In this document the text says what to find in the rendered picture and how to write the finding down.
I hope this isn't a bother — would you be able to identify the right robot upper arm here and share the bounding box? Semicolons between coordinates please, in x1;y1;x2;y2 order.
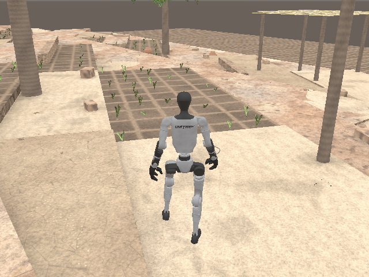
196;116;212;147

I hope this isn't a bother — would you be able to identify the left robot upper arm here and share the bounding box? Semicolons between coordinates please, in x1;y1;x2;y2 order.
158;117;172;149

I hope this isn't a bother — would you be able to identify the left robot forearm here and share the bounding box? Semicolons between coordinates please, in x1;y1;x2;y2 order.
151;141;163;168

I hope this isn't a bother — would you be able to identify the left robot shin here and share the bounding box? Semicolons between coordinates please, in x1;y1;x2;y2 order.
164;177;172;213

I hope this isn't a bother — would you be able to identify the left robot hand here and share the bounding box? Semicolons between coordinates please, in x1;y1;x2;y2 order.
149;166;163;181

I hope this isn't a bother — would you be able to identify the right robot forearm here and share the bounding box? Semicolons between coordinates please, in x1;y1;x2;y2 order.
206;139;217;160

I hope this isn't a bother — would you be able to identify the left robot thigh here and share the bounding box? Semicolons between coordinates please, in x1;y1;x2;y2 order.
165;160;177;187

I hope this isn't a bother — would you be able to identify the right robot hand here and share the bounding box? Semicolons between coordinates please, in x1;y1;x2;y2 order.
205;158;218;170

